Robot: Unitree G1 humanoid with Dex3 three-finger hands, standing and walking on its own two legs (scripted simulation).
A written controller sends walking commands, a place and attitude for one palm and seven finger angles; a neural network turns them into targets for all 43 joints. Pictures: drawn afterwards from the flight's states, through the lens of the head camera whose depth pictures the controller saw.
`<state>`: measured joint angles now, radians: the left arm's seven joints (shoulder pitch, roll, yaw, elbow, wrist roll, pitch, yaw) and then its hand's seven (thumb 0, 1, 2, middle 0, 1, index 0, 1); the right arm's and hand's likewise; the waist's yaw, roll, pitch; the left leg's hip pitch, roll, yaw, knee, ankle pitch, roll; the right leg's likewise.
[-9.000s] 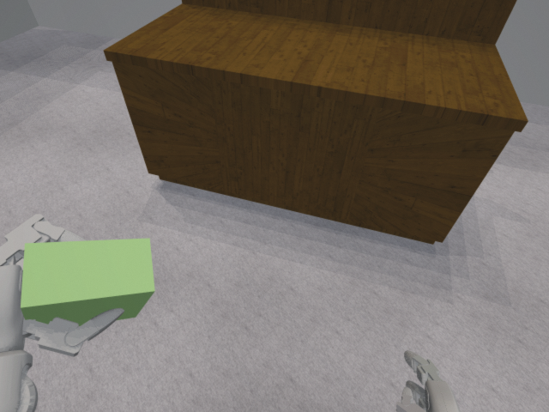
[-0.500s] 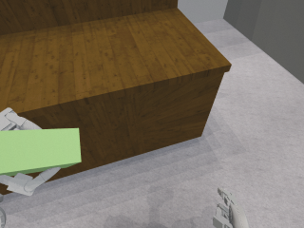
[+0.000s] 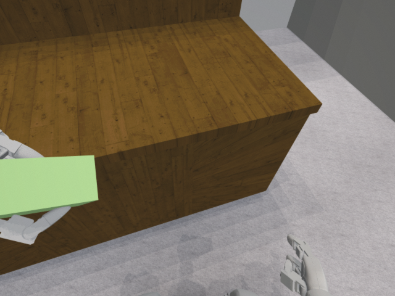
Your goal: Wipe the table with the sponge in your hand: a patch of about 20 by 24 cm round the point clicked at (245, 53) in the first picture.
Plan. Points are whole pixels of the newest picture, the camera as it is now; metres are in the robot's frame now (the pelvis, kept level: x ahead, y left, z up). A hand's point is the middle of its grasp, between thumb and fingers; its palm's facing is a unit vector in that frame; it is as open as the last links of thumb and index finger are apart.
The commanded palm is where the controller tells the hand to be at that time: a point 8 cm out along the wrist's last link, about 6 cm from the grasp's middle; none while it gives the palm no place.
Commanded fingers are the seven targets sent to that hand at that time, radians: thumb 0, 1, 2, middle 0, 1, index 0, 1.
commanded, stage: come to a stop and stand still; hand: left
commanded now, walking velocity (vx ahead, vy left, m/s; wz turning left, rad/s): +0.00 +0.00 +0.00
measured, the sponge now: (56, 186) +0.24 +0.22 +0.17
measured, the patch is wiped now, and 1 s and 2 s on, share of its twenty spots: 0.00 0.00 0.00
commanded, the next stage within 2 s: look again from close up in 1.20 s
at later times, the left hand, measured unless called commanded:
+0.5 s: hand (6, 193) +0.22 +0.27 +0.17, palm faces +0.37 -0.83 -0.41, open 9.8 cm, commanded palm +0.17 +0.31 +0.19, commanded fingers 0.00 0.10 1.30 -1.20 -1.60 -1.20 -1.60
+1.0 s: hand out of the picture +0.16 +0.28 +0.17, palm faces +0.40 -0.84 -0.37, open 9.8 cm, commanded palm +0.11 +0.31 +0.19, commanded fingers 0.00 0.10 1.30 -1.20 -1.60 -1.20 -1.60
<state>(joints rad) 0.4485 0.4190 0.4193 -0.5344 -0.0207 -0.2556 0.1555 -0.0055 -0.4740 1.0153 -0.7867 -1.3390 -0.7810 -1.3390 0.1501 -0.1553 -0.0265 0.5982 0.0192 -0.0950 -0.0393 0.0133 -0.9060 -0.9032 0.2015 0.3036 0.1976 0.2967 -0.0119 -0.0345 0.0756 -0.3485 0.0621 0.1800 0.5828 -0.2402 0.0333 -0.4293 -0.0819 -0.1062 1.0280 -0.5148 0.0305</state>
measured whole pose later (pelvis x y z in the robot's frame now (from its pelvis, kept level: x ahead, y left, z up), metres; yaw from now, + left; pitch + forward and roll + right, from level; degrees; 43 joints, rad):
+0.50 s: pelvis +0.01 +0.03 +0.01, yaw -1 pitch -1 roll +0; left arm 0.51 0.40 0.36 -0.55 -0.02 -0.20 0.16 -0.01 -0.47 1.02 -0.79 -1.34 -0.78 -1.34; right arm 0.19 -0.20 0.00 0.56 0.00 -0.03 -0.08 0.01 -0.91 -0.90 0.20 0.30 0.20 0.30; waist 0.00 -0.05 0.06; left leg -0.26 0.03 0.10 0.54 -0.26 0.02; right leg -0.29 -0.04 -0.09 0.63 -0.38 0.00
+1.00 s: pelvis -0.06 +0.03 +0.01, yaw +0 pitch -3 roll -2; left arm 0.45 0.35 0.33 -0.45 -0.02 -0.19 0.15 -0.01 -0.47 1.02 -0.79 -1.34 -0.78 -1.34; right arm 0.25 -0.20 0.02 0.62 0.00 -0.06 -0.07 0.02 -0.90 -0.90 0.21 0.30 0.20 0.30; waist 0.00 0.02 0.05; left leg -0.32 0.05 0.07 0.50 -0.14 0.02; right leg -0.24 0.01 -0.08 0.48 -0.25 0.00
